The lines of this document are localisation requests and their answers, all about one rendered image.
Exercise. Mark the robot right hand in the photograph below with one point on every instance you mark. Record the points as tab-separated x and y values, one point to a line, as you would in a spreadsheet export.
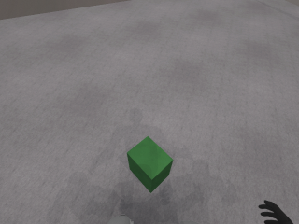
276	213

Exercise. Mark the carton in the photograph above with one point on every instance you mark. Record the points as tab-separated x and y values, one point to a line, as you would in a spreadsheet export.
149	163

